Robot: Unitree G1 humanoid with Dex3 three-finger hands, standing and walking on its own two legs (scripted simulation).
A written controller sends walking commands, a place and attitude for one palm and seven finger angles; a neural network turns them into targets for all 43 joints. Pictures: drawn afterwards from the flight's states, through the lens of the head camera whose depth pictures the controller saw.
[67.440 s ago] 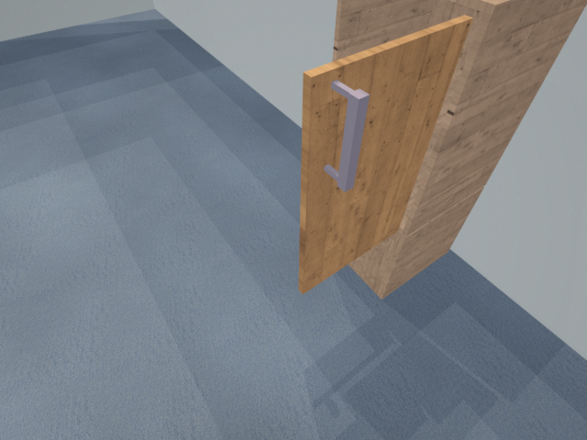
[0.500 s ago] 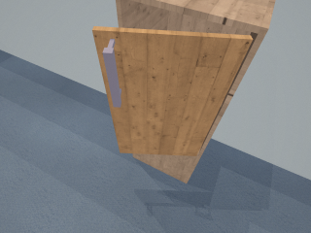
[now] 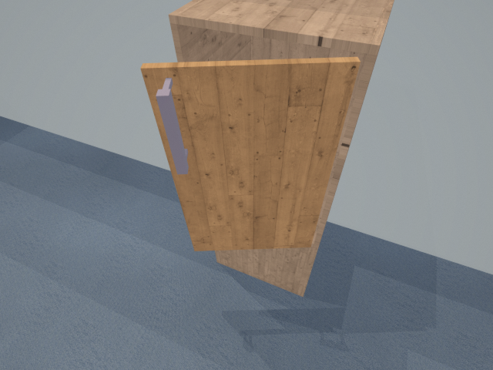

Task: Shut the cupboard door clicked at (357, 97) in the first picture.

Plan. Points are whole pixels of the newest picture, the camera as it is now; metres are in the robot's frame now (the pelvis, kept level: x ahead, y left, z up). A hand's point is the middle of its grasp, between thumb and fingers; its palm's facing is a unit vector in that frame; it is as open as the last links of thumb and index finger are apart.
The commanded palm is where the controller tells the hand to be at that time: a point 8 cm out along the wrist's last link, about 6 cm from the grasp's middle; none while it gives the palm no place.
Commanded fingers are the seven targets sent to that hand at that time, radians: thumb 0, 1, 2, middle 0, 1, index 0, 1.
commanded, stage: come to a stop and stand still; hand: left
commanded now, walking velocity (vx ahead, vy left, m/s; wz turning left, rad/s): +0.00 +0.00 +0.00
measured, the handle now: (175, 129) +0.49 +0.16 +0.14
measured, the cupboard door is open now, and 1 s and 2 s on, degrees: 25 25 25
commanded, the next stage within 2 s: look again from close up in 0.68 s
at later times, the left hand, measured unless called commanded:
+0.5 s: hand out of the picture +0.02 +0.15 -0.17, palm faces +0.01 -0.98 -0.20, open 7.3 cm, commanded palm none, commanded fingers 0.00 0.90 0.90 -0.20 -0.30 -0.20 -0.30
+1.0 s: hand out of the picture +0.01 +0.13 -0.17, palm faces +0.04 -0.98 -0.19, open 7.3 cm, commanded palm none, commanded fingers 0.00 0.90 0.90 -0.20 -0.30 -0.20 -0.30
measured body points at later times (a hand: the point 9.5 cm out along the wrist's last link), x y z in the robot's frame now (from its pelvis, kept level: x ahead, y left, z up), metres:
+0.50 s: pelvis +0.01 -0.03 +0.00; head +0.02 -0.03 +0.45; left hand +0.02 +0.20 -0.15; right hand +0.02 -0.24 -0.16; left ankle +0.01 +0.09 -0.74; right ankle +0.02 -0.13 -0.74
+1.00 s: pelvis +0.02 -0.04 +0.01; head +0.03 -0.04 +0.46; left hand +0.01 +0.18 -0.15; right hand +0.02 -0.25 -0.16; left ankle +0.01 +0.09 -0.74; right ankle +0.02 -0.13 -0.74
